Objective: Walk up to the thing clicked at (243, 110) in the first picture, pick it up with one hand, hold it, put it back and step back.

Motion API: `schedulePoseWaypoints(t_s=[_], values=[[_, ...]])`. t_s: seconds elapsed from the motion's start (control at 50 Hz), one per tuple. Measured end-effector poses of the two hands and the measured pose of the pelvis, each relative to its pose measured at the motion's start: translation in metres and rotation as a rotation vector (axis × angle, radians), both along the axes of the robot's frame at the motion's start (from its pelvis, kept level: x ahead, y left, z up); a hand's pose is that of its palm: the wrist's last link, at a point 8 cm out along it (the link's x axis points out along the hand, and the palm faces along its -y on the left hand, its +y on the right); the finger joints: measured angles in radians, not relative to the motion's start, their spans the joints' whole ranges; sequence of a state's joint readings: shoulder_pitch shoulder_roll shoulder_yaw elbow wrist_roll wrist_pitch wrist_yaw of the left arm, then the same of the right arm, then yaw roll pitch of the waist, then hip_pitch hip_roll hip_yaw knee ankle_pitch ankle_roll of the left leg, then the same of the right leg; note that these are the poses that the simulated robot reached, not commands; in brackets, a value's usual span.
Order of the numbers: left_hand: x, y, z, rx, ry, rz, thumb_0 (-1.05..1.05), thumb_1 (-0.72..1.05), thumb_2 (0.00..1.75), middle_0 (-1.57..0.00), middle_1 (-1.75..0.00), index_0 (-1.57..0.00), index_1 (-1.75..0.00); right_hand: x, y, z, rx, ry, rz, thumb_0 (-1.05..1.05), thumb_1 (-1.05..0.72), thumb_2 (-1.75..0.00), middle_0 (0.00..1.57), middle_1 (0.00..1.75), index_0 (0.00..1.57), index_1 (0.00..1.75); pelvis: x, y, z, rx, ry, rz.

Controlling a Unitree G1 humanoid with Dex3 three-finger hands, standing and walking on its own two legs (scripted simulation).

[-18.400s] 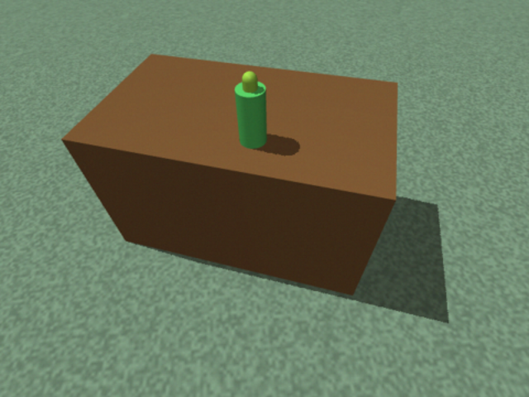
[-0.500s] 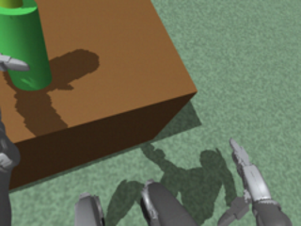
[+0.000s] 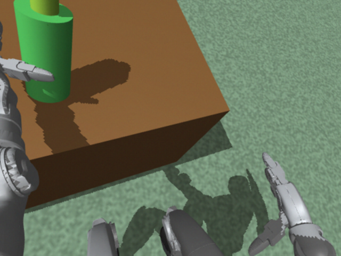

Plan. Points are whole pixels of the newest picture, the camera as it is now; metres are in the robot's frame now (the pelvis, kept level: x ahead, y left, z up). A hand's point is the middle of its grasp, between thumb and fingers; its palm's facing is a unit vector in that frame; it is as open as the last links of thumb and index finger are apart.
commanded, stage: close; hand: left
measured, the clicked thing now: (46, 44) +0.57 +0.15 +0.07
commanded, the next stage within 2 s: settle in 0.60 s
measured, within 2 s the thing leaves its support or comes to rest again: neither
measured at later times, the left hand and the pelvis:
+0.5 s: hand (15, 52) +0.57 +0.21 +0.04, palm faces +0.19 -0.98 -0.01, open 14.8 cm; pelvis -0.01 +0.00 +0.00, yaw +0 degrees
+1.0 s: hand (18, 54) +0.56 +0.20 +0.05, palm faces +0.16 -0.99 -0.06, open 11.5 cm; pelvis -0.01 +0.00 +0.00, yaw +0 degrees
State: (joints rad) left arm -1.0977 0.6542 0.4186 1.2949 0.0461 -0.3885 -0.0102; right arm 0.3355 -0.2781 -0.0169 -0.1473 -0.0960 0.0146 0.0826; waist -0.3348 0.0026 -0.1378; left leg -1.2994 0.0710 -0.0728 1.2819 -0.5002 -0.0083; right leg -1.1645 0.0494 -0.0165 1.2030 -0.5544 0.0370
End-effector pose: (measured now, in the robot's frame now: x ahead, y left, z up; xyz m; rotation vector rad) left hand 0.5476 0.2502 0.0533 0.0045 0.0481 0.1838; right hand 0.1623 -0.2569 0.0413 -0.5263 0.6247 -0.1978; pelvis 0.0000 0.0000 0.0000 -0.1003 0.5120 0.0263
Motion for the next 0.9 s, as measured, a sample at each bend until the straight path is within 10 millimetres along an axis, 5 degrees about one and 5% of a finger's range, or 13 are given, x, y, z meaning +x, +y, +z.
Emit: schedulePoseWaypoints(t_s=[0.58, 0.9], values=[[-0.010, 0.008, -0.007, 0.002, 0.005, 0.005, 0.05, -0.61, 0.28, -0.62, -0.50, -0.63, -0.50, -0.013, 0.001, -0.002, 0.006, 0.009, -0.009, 0.00, 0.49, -0.05, 0.06, 0.06, 0.06, 0.05, -0.008, 0.000, -0.003, 0.000, -0.005, -0.005], [-0.017, 0.007, -0.003, 0.020, 0.005, 0.001, 0.04, -0.60, 0.61, -0.94, -0.91, -0.88, -0.89, -0.019, -0.004, 0.002, -0.013, 0.002, -0.038, 0.00, 0.49, -0.06, 0.07, 0.06, 0.06, 0.05, -0.010, 0.003, -0.002, -0.002, -0.016, -0.006]])
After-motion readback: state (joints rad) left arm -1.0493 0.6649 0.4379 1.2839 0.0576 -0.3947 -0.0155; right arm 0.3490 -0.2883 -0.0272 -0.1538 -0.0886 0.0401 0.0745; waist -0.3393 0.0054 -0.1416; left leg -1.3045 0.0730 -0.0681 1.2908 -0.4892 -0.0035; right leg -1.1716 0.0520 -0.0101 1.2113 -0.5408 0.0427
